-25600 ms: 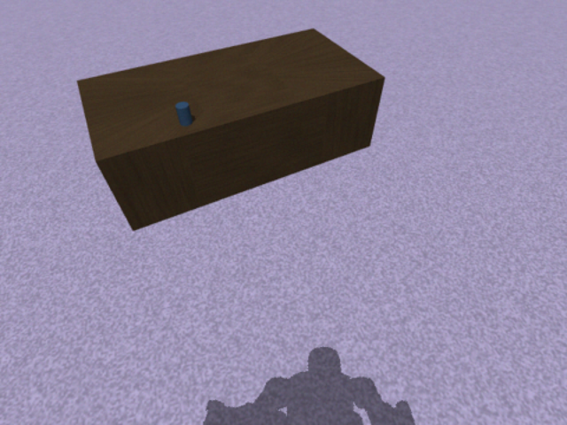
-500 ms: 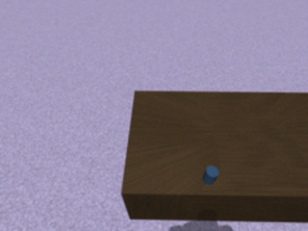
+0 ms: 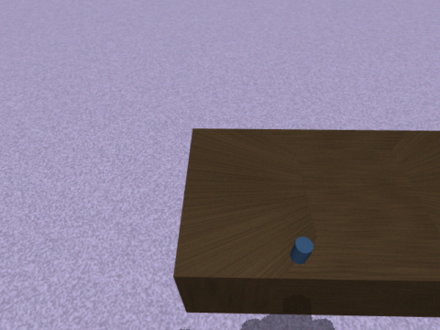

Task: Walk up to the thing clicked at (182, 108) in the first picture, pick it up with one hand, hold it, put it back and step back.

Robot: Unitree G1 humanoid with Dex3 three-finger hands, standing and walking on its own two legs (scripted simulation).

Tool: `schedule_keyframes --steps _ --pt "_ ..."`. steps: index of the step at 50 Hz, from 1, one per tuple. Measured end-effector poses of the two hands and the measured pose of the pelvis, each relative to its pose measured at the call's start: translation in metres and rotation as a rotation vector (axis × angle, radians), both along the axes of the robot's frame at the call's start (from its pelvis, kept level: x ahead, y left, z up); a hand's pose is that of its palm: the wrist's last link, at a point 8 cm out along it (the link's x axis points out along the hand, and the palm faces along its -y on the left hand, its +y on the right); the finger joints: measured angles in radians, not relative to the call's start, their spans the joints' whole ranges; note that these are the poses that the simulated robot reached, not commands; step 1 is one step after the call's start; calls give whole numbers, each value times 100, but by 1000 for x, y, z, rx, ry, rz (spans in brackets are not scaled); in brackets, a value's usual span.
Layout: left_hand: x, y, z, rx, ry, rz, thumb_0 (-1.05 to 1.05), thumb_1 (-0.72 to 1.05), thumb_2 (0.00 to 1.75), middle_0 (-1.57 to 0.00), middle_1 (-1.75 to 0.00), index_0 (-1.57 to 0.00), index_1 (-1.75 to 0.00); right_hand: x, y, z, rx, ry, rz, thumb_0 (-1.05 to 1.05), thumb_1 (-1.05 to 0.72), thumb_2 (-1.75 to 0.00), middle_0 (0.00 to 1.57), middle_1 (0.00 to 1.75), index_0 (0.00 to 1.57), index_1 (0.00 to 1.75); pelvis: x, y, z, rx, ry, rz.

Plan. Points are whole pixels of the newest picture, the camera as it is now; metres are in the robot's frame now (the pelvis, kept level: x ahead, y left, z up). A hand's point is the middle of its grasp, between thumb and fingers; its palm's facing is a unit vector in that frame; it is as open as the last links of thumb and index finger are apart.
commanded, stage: stand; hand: right
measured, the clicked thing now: (301, 250) +0.41 -0.23 -0.32
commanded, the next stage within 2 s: step back in 1.94 s
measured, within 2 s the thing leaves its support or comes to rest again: neither
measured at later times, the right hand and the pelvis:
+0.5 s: hand out of the picture +0.06 -0.25 -0.16, palm faces -0.05 +0.94 -0.34, open 7.4 cm; pelvis +0.00 +0.00 +0.00, yaw +0 degrees
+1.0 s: hand out of the picture +0.07 -0.25 -0.16, palm faces -0.05 +0.94 -0.34, open 7.4 cm; pelvis +0.01 +0.00 +0.00, yaw +0 degrees
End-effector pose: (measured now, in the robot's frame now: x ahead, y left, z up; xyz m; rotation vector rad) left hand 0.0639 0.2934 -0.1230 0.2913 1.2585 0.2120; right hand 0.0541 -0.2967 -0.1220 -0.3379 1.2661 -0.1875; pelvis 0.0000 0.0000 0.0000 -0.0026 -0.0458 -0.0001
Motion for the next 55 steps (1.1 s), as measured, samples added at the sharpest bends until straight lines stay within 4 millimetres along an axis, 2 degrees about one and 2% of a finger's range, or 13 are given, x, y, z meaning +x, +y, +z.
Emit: schedule_keyframes --steps 10,39,55 --pt "1 1 0 0 -8 0 0 90 90 -20 -30 -20 -30 1 0 1 1 -3 -1 0 -89 -89 20 30 20 30 1 1 0 -1 2 2" --pt "-5 4 1 3 12 9 0 90 90 -20 -30 -20 -30 2 3 -2 12 10 2 0 -90 -90 20 30 20 30 2 1 0 2 8 5" --pt "9 2 3 3 -11 1 0 90 90 -20 -30 -20 -30 14 2 -1 10 -7 7 0 -90 -90 20 30 20 30 7 2 0 0 10 7"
